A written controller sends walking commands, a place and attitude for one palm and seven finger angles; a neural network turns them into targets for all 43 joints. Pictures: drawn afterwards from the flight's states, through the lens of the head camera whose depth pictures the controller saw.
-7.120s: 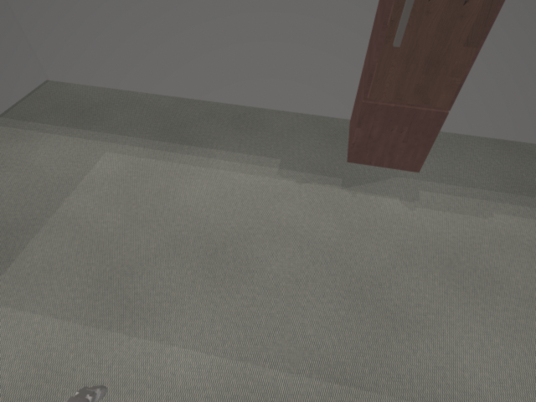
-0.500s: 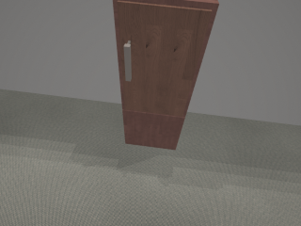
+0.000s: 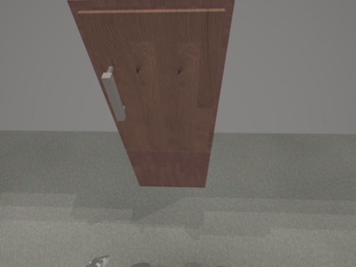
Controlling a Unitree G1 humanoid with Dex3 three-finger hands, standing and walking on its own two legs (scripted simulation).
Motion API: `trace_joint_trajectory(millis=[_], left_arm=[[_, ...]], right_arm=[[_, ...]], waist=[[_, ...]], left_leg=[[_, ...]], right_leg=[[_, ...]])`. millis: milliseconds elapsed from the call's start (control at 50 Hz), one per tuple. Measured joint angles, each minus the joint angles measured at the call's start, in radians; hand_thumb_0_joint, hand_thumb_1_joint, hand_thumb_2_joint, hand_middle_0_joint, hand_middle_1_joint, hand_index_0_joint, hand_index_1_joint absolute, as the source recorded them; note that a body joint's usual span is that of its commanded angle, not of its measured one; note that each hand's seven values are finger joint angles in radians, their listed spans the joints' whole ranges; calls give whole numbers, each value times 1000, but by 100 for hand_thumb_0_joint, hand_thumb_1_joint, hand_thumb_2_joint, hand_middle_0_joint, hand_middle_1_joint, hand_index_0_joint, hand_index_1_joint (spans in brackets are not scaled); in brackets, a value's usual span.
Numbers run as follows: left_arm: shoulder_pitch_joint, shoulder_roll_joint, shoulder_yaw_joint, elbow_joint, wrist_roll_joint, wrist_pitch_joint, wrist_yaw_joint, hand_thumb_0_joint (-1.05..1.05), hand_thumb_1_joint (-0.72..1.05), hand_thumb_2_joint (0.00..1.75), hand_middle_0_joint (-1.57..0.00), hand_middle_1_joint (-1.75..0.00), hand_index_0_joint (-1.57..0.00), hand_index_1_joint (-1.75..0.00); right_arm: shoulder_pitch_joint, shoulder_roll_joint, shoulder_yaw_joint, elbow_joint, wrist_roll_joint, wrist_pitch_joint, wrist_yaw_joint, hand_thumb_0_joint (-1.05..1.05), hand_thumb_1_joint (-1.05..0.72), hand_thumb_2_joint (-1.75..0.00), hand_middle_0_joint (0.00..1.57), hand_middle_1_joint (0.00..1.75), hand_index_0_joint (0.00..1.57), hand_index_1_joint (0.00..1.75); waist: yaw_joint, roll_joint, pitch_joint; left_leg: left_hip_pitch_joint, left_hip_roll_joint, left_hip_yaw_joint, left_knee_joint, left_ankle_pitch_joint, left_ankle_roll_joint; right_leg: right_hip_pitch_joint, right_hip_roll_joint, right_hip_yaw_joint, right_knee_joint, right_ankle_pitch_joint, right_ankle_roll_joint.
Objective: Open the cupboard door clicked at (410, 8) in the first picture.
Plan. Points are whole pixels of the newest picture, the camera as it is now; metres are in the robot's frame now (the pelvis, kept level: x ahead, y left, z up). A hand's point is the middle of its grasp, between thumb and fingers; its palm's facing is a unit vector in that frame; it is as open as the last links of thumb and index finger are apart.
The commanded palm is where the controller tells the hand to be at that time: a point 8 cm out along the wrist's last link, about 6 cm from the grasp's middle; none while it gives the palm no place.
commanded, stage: come to a stop and stand still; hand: left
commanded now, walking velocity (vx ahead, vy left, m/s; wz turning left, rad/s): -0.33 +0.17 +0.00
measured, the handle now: (116, 94) +0.60 +0.21 +0.02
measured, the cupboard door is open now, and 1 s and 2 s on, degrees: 0 0 0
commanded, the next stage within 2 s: look again from close up in 0.92 s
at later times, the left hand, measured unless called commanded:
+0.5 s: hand out of the picture +0.07 +0.22 -0.17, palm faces +0.05 -0.97 -0.24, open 7.3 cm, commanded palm none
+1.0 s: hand out of the picture +0.05 +0.17 -0.18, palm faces -0.02 -0.98 -0.22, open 7.3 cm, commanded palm none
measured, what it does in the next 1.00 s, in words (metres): steps on the spot: left foot, then right foot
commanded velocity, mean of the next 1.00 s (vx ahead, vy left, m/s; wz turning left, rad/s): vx -0.08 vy -0.02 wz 0.00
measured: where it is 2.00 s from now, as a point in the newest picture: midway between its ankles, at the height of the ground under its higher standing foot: outside the picture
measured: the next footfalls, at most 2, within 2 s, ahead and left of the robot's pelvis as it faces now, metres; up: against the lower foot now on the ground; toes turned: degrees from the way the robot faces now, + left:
left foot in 0.24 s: +0.15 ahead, +0.13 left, +0.00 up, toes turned -2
right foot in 0.60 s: +0.05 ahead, -0.15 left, +0.00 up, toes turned +0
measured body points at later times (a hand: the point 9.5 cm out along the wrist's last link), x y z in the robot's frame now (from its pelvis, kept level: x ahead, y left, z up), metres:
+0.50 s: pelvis +0.04 +0.02 +0.01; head +0.08 +0.03 +0.45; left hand +0.07 +0.28 -0.15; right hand +0.15 -0.21 -0.13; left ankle +0.11 +0.13 -0.73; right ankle -0.02 -0.11 -0.66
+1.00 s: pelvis +0.01 -0.01 -0.01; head +0.00 -0.01 +0.44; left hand +0.06 +0.23 -0.16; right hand -0.03 -0.24 -0.17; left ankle +0.11 +0.13 -0.73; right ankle +0.00 -0.15 -0.73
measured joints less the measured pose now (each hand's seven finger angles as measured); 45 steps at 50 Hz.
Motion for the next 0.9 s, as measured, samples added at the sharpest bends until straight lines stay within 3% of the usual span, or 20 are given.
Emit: trace_joint_trajectory(millis=[100, 220, 240, 280, 320, 380, 440, 540, 580, 600, 620, 660, 720, 820, 900], left_arm=[[47, 11, 8, 28, 2, 19, 20, -2, 95, 90, -20, -30, -20, -30], [77, 18, 2, 34, 6, 60, 21, -1, 93, 90, -20, -30, -20, -30], [83, 20, 4, 31, 5, 67, 22, -1, 93, 90, -20, -30, -20, -30], [87, 33, 8, 25, 0, 84, 25, -1, 93, 90, -20, -30, -20, -30], [85, 47, 11, 17, -4, 100, 30, -1, 92, 90, -20, -30, -20, -30], [82, 61, 20, 10, -4, 109, 31, 0, 92, 90, -20, -30, -20, -30], [90, 76, 27, 2, -3, 112, 26, 0, 92, 90, -20, -30, -20, -30], [100, 77, 24, -4, 0, 123, 18, 0, 91, 90, -20, -30, -20, -30], [122, 77, 6, -20, 3, 106, 22, 0, 91, 90, -20, -30, -20, -30], [144, 88, 2, -42, 8, 94, 22, 0, 91, 90, -20, -30, -20, -30], [147, 84, 0, -46, 14, 84, 25, 0, 91, 90, -20, -30, -20, -30], [142, 57, -16, -39, 22, 78, 23, 0, 91, 90, -20, -30, -20, -30], [158, 40, -23, -46, 21, 80, 21, 0, 91, 90, -20, -30, -20, -30], [162, 22, -27, -69, 13, 96, 15, 0, 91, 90, -20, -30, -20, -30], [175, 19, -24, -84, 11, 78, 12, 0, 91, 90, -20, -30, -20, -30]], right_arm=[[-97, -22, 3, -68, -1, 5, -7, 1, -91, -90, 20, 30, 20, 30], [-187, -42, -1, -106, 5, 25, -10, 1, -92, -90, 20, 30, 20, 30], [-194, -44, -1, -113, 5, 26, -8, 1, -92, -90, 20, 30, 20, 30], [-212, -37, -1, -124, 1, 27, -7, 1, -92, -90, 20, 30, 20, 30], [-232, -25, 8, -139, -2, 26, -10, 1, -92, -90, 20, 30, 20, 30], [-260, -13, 17, -159, -7, 30, -17, 1, -91, -90, 20, 30, 20, 30], [-279, -2, 19, -171, -5, 31, -20, 1, -91, -90, 20, 30, 20, 30], [-282, -6, 10, -176, -6, 31, -14, 1, -90, -90, 21, 30, 20, 30], [-264, -19, 5, -183, -1, 33, -3, 1, -90, -90, 21, 30, 21, 30], [-249, -19, 3, -201, -3, 37, 4, 1, -90, -90, 21, 30, 21, 30], [-244, -29, 0, -215, -6, 39, 11, 1, -90, -90, 21, 30, 21, 30], [-230, -59, -13, -228, -7, 39, 16, 1, -90, -90, 21, 30, 20, 30], [-173, -68, -12, -229, -5, 40, 15, 1, -90, -90, 20, 30, 20, 30], [-63, -67, -6, -212, -19, 46, 12, 1, -91, -90, 20, 30, 20, 30], [-10, -54, 2, -180, -19, 61, 12, 1, -91, -90, 20, 30, 20, 30]], waist=[[16, -1, -39], [52, -11, -30], [56, -13, -27], [63, -40, -17], [71, -62, -2], [71, -68, 13], [70, -72, 14], [56, -48, 1], [61, -37, -31], [66, -65, -52], [69, -58, -50], [46, -5, -24], [24, -5, -34], [-2, 1, -83], [9, -11, -98]], left_leg=[[-89, 19, 2, -242, 69, -37], [-12, -13, 13, -516, 136, -55], [15, -16, 19, -570, 201, -52], [33, -33, 32, -589, 192, -1], [32, -42, 43, -590, 176, 22], [34, -40, 44, -630, 203, 26], [35, -36, 50, -668, 233, 22], [29, -19, 48, -696, 266, 7], [-16, -7, 52, -647, 255, -6], [-53, -20, 69, -598, 226, -12], [-85, -18, 66, -536, 184, -17], [-95, -20, 12, -472, 157, -15], [-72, -39, -16, -462, 174, -13], [-91, -39, -45, -457, 171, -19], [-99, -51, -56, -473, 120, -11]], right_leg=[[71, 13, 1, -109, 21, 1], [92, 7, 11, -54, -38, 27], [89, 5, 10, -27, -58, 34], [66, -13, 20, 41, -96, 47], [9, -7, 71, 196, -251, 61], [-78, 25, 140, 464, -311, 77], [-109, 28, 166, 569, -286, 95], [-33, -3, 155, 390, -298, 98], [14, -10, 166, 195, -242, 74], [31, -35, 203, 87, -210, 45], [13, -35, 217, 91, -189, 51], [5, -15, 200, 165, -187, 86], [18, -18, 195, 212, -207, 106], [13, -1, 179, 213, -225, 76], [7, 1, 184, 178, -187, 73]])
